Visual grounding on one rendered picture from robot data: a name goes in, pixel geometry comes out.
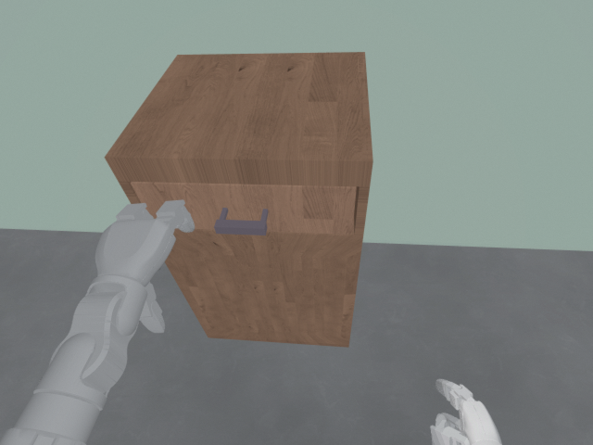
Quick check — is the handle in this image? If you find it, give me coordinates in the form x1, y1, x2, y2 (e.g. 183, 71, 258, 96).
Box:
214, 208, 268, 235

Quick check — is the cabinet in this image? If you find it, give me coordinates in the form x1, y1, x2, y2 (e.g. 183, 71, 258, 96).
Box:
105, 52, 373, 348

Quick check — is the left robot forearm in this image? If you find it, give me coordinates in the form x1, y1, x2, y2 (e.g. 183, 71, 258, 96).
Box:
0, 274, 147, 445

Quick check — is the right robot hand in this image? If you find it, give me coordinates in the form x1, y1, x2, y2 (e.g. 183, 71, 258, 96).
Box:
430, 379, 502, 445

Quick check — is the drawer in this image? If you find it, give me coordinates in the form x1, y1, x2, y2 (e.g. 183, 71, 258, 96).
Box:
131, 182, 357, 235

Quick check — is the left robot hand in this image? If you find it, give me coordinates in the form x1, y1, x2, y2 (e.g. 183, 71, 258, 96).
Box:
95, 200, 195, 333

